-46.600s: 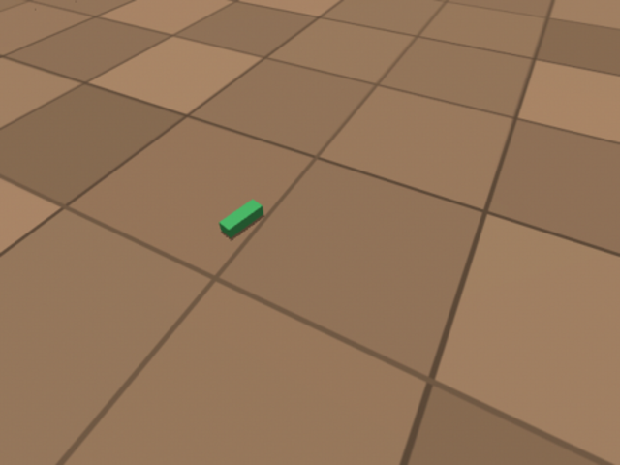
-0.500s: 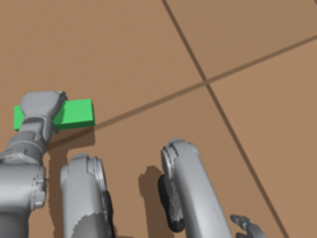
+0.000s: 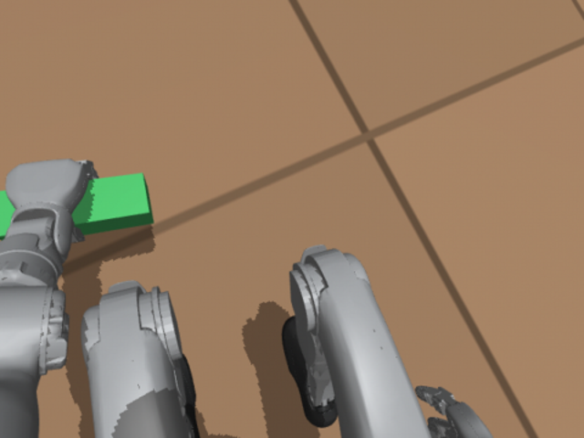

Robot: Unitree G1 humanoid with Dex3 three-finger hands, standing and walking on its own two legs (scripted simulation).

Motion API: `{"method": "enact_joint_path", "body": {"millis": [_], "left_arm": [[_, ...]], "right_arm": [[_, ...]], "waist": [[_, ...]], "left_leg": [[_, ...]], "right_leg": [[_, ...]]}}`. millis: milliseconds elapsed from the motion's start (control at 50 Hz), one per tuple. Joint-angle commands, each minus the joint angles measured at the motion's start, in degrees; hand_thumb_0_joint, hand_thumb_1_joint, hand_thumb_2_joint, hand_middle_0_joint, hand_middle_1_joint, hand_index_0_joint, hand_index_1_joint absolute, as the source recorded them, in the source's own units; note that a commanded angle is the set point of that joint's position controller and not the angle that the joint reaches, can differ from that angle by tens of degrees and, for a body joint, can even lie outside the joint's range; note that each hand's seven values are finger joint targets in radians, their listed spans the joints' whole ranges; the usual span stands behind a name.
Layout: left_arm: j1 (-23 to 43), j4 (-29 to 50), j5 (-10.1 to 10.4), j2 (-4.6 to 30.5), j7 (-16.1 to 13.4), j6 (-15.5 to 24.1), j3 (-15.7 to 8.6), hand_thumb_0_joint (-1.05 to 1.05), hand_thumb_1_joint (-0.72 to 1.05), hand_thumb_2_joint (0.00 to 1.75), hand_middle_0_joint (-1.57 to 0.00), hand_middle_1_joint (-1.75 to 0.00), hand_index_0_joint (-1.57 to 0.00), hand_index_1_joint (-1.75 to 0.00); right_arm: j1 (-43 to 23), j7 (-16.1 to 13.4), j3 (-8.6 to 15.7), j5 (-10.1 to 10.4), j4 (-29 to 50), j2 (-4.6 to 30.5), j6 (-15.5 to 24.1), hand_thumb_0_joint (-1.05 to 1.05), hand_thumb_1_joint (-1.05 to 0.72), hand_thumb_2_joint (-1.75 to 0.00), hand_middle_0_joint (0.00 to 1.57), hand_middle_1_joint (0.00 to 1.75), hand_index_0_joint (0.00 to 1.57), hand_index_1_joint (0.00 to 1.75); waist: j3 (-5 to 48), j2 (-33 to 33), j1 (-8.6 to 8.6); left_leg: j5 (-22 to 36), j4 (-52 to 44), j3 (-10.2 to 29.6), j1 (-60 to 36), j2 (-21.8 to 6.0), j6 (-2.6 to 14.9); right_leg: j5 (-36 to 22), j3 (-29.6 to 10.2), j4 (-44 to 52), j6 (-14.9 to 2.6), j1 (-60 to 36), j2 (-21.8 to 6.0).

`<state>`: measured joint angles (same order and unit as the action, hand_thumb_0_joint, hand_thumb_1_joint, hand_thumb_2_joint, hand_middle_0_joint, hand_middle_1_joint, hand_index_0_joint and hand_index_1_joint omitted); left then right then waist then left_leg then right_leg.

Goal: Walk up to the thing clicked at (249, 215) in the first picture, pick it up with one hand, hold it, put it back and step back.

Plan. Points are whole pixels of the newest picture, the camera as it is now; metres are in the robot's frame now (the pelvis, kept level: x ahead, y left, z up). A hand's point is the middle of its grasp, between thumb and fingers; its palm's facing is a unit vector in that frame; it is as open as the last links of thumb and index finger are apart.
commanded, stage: lower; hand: left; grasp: from above
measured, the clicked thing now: (80, 209) +0.45 +0.24 -0.22
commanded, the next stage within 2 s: rest in 0.18 s
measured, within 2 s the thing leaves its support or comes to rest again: rests again in 1.48 s
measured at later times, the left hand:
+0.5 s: hand (81, 216) +0.45 +0.25 -0.25, palm faces -0.48 -0.05 -0.88, open 9.6 cm
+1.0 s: hand (89, 216) +0.45 +0.24 -0.27, palm faces -0.46 -0.07 -0.88, open 9.5 cm
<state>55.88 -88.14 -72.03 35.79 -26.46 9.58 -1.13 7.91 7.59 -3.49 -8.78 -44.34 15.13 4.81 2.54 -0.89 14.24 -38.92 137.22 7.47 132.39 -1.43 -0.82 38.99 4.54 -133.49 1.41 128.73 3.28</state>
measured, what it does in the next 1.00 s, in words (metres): stands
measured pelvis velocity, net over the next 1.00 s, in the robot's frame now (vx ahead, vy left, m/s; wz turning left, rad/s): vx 0.01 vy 0.01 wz -0.09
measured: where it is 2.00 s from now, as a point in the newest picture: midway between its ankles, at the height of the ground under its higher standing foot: (250, 408)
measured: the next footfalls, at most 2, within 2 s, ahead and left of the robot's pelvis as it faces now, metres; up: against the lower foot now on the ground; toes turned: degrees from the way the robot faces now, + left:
none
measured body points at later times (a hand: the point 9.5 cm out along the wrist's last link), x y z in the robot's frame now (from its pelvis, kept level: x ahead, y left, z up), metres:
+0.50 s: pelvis +0.01 +0.00 -0.03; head +0.26 +0.07 +0.33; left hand +0.47 +0.25 -0.20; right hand +0.04 -0.26 -0.13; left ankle +0.08 +0.13 -0.30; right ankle +0.10 -0.12 -0.30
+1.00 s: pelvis +0.01 +0.01 -0.03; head +0.27 +0.09 +0.32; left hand +0.47 +0.24 -0.22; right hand +0.03 -0.26 -0.11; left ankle +0.08 +0.13 -0.30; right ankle +0.10 -0.12 -0.30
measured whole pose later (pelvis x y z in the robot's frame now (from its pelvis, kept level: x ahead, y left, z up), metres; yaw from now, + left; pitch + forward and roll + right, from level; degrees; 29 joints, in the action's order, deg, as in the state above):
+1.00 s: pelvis +0.01 +0.01 -0.03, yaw -5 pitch +29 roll -12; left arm 56.6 -98.8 -75.1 46.9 -38.7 12.8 -3.9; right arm 6.5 14.7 -12.1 -14.3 -42.9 17.8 12.0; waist -5.8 -5.8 20.3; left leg -41.7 146.6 13.4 134.9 -1.4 -1.1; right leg 39.6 9.2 -138.5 2.5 129.4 4.8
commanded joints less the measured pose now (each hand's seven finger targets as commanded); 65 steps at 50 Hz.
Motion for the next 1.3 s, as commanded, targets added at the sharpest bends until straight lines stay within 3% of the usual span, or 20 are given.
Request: {"method": "enact_joint_path", "body": {"millis": [0,240,280,360,420,460,520,580,640,660,720,820,840,880,1040,1080,1120,1160,1180,1280], "left_arm": [[18.44,7.46,0.46,12.76,-2.65,1.27,-0.79,0.00,0.69,0.75,-1.04,-0.66,-1.05,-0.64],[19.22,11.83,-1.64,15.92,-7.84,2.06,-3.33,0.00,0.70,0.77,-1.04,-0.67,-1.05,-0.66],[17.47,12.51,-1.30,17.59,-8.82,1.52,-5.33,0.00,0.70,0.79,-1.04,-0.64,-1.05,-0.63],[17.82,7.24,-1.13,14.88,-9.41,0.63,-3.03,0.00,0.69,0.78,-1.04,-0.64,-1.05,-0.62],[17.65,4.79,-0.19,16.65,-9.54,0.39,-4.08,0.00,0.65,0.76,-0.99,-0.63,-1.01,-0.62],[18.69,2.99,0.19,15.62,-9.12,0.63,-2.69,0.00,0.64,0.75,-0.99,-0.66,-1.00,-0.64],[17.01,2.81,0.92,18.40,-8.95,1.39,-4.14,0.00,0.66,0.73,-1.00,-0.64,-1.02,-0.62],[18.36,2.20,0.68,19.01,-8.90,2.64,-3.43,0.00,0.68,0.72,-1.00,-0.68,-1.03,-0.65],[16.74,3.32,0.35,22.16,-10.06,3.55,-6.44,0.00,0.74,0.74,-1.05,-0.67,-1.07,-0.65],[14.91,0.05,-0.16,20.32,-10.16,3.51,-4.55,0.00,0.75,0.72,-1.05,-0.67,-1.08,-0.64],[15.75,-1.63,-1.42,19.83,-11.21,3.95,-3.84,0.00,0.77,0.73,-1.06,-0.67,-1.09,-0.64],[18.19,0.09,-2.15,23.25,-13.20,4.23,-5.16,0.00,0.79,0.68,-1.08,-0.63,-1.11,-0.60],[16.54,-0.34,-2.14,22.99,-13.65,4.12,-4.96,0.00,0.79,0.71,-1.09,-0.62,-1.11,-0.60],[18.55,-1.28,-2.54,22.01,-14.45,4.26,-4.29,0.00,0.83,0.68,-1.09,-0.65,-1.13,-0.61],[18.60,-6.41,-1.28,20.40,-15.25,2.40,-1.45,0.00,0.78,0.63,-1.07,-0.61,-1.10,-0.58],[19.62,-4.64,-0.98,23.43,-15.83,2.62,-3.25,0.00,0.77,0.63,-1.07,-0.61,-1.10,-0.57],[18.55,-8.06,-0.86,21.44,-15.48,2.06,-2.00,0.00,0.79,0.61,-1.07,-0.62,-1.11,-0.58],[19.47,-6.54,-0.58,23.71,-15.80,2.43,-3.28,0.00,0.77,0.61,-1.06,-0.61,-1.10,-0.57],[17.67,-9.27,-0.63,21.90,-15.30,2.05,-1.78,0.00,0.77,0.60,-1.06,-0.60,-1.10,-0.56],[18.09,-9.39,-0.22,25.41,-14.51,2.58,-3.69,0.00,0.74,0.56,-1.04,-0.59,-1.08,-0.55]], "right_arm": [[11.77,-0.69,3.41,-0.27,0.54,13.85,0.54,0.00,-0.90,-0.90,0.20,0.30,0.20,0.30],[10.82,0.83,2.65,-2.11,0.92,15.05,1.92,0.00,-0.90,-0.90,0.20,0.30,0.20,0.30],[10.95,1.04,2.61,-2.04,0.92,15.55,1.92,0.00,-0.89,-0.89,0.20,0.30,0.20,0.30],[11.03,2.04,1.96,-2.52,0.52,15.45,2.42,0.00,-0.89,-0.89,0.20,0.30,0.20,0.30],[11.24,2.49,1.25,-2.63,0.47,15.92,2.88,0.00,-0.89,-0.89,0.20,0.30,0.20,0.30],[11.84,3.10,0.27,-3.15,0.33,15.63,3.40,0.00,-0.90,-0.89,0.20,0.30,0.20,0.30],[12.16,3.31,-0.44,-2.93,0.69,16.57,3.89,0.00,-0.90,-0.89,0.20,0.30,0.20,0.30],[11.84,3.85,-1.38,-3.48,0.75,16.72,4.48,0.00,-0.90,-0.90,0.20,0.30,0.20,0.30],[11.66,3.99,-1.68,-3.57,1.16,17.68,4.87,0.00,-0.90,-0.90,0.20,0.30,0.20,0.30],[10.89,4.25,-2.23,-3.80,1.20,17.09,4.87,0.00,-0.90,-0.90,0.20,0.30,0.20,0.30],[10.59,4.84,-2.88,-4.48,1.02,17.44,5.25,0.00,-0.90,-0.90,0.20,0.30,0.20,0.30],[10.30,5.44,-3.29,-4.94,1.47,19.09,6.24,0.00,-0.90,-0.89,0.20,0.30,0.20,0.30],[9.54,5.52,-3.40,-4.86,1.57,18.95,6.30,0.00,-0.90,-0.90,0.20,0.30,0.20,0.30],[9.55,6.02,-3.41,-5.45,1.26,19.48,7.04,0.00,-0.90,-0.90,0.20,0.30,0.20,0.30],[8.81,7.87,-4.40,-5.66,0.79,20.55,9.29,0.00,-0.90,-0.90,0.20,0.30,0.20,0.30],[9.25,7.88,-4.67,-5.71,1.09,21.06,9.38,0.00,-0.90,-0.90,0.20,0.30,0.20,0.30],[9.27,8.22,-5.14,-5.78,1.37,20.70,9.50,0.00,-0.90,-0.90,0.20,0.30,0.20,0.30],[9.00,8.16,-5.24,-5.83,1.41,21.47,9.81,0.00,-0.90,-0.90,0.20,0.30,0.20,0.30],[9.04,8.35,-5.61,-5.65,1.37,20.91,9.82,0.00,-0.91,-0.90,0.20,0.30,0.20,0.30],[8.77,8.14,-6.23,-5.67,2.79,21.77,10.22,0.00,-0.91,-0.90,0.20,0.30,0.20,0.30]], "waist": [[37.84,14.51,0.62],[37.45,21.53,2.91],[37.97,22.10,2.01],[35.89,20.73,4.30],[34.84,19.10,3.83],[33.74,17.59,5.41],[35.32,16.60,4.30],[35.49,16.29,5.65],[36.38,18.30,4.89],[35.27,18.87,4.86],[32.33,19.58,6.62],[30.24,21.46,7.25],[30.91,22.20,6.17],[29.22,22.33,8.29],[26.49,21.31,9.00],[28.17,20.83,8.88],[26.88,19.85,9.75],[27.32,20.10,9.49],[25.67,20.95,9.29],[24.35,19.60,9.91]], "left_leg": [[7.78,-11.96,-4.76,-25.55,0.83,2.51],[9.31,-9.25,-3.98,-28.89,0.26,1.58],[10.22,-9.46,-4.05,-29.00,0.38,1.54],[9.95,-8.22,-3.25,-27.33,0.04,1.62],[9.88,-7.39,-2.95,-25.28,0.06,2.03],[10.00,-6.29,-2.88,-23.43,-0.04,2.33],[11.40,-6.04,-2.66,-23.36,-0.11,2.47],[11.82,-4.85,-2.45,-22.88,-0.35,2.52],[13.77,-4.93,-2.22,-24.65,-0.35,2.10],[12.71,-4.88,-2.10,-24.24,-0.56,2.06],[12.02,-4.64,-1.73,-24.34,-0.55,1.91],[10.33,-5.31,-0.93,-25.05,-0.62,1.63],[10.70,-5.73,-0.69,-25.41,-0.91,1.44],[10.28,-5.51,-0.36,-26.21,-0.93,1.19],[9.48,-5.22,0.75,-25.34,-1.33,1.17],[10.50,-5.24,0.71,-24.80,-1.40,1.40],[10.46,-4.34,0.46,-23.79,-1.42,1.61],[10.16,-5.15,1.00,-23.87,-1.51,1.45],[9.60,-5.07,0.81,-23.35,-1.43,1.44],[7.15,-5.17,1.34,-21.86,-1.46,1.69]], "right_leg": [[-11.13,4.90,13.19,-3.33,-20.03,1.70],[-13.45,6.49,9.13,-3.63,-16.41,1.79],[-14.10,6.53,9.16,-3.53,-17.10,1.60],[-14.36,7.23,8.26,-3.47,-16.02,2.07],[-14.23,7.32,8.76,-3.14,-17.00,2.20],[-14.91,6.87,8.94,-2.78,-19.44,2.45],[-16.25,7.21,9.21,-2.47,-22.10,2.55],[-17.15,7.02,9.04,-2.31,-24.22,2.97],[-18.74,8.10,8.33,-2.41,-24.92,3.02],[-18.14,7.68,8.18,-2.54,-24.73,3.29],[-17.84,8.66,7.71,-2.60,-22.90,3.49],[-15.84,10.00,7.31,-2.83,-20.02,3.40],[-16.01,9.88,7.63,-2.99,-20.53,3.80],[-15.77,10.72,6.86,-2.83,-19.31,3.61],[-15.67,10.90,7.09,-2.64,-18.72,3.76],[-16.57,10.77,8.22,-2.48,-21.05,4.09],[-16.94,10.44,8.21,-2.29,-21.43,4.23],[-16.27,10.94,8.44,-2.43,-21.46,4.23],[-15.88,10.66,8.13,-2.56,-20.93,4.17],[-13.43,11.08,8.62,-2.42,-20.86,3.99]]}}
